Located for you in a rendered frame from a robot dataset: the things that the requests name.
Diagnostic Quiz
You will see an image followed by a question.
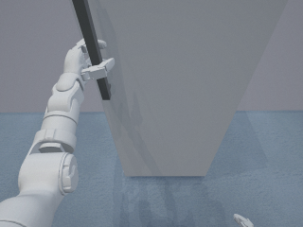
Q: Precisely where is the fridge door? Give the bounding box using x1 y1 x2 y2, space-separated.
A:
70 0 288 177

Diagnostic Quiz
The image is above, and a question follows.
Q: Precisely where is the robot left forearm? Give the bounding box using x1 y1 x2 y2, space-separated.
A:
18 72 85 191

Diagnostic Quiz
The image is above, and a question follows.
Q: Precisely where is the right robot hand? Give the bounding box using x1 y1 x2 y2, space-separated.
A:
233 214 254 227

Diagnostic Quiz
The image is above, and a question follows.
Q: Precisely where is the left robot hand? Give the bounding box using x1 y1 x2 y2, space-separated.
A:
63 39 116 85

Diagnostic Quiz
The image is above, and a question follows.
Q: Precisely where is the handle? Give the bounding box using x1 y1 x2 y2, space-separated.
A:
72 0 112 100

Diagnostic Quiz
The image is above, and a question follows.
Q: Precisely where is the left robot upper arm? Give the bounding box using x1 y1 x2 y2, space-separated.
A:
0 152 79 227

